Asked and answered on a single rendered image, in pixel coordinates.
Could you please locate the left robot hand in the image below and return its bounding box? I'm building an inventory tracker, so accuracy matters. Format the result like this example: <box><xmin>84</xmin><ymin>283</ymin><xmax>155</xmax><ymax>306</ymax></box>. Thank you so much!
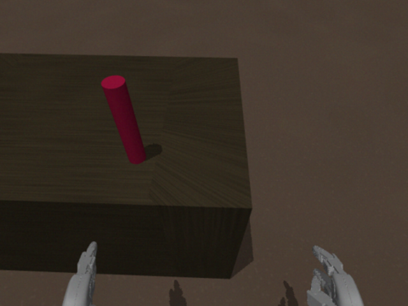
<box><xmin>62</xmin><ymin>242</ymin><xmax>98</xmax><ymax>306</ymax></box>

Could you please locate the can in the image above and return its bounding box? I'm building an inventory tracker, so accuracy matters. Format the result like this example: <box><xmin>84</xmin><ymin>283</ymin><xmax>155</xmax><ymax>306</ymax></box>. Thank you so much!
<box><xmin>101</xmin><ymin>75</ymin><xmax>146</xmax><ymax>164</ymax></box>

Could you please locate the right robot hand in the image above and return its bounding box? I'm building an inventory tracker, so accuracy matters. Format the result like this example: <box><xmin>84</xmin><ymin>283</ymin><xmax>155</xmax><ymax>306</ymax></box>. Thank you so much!
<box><xmin>307</xmin><ymin>245</ymin><xmax>364</xmax><ymax>306</ymax></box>

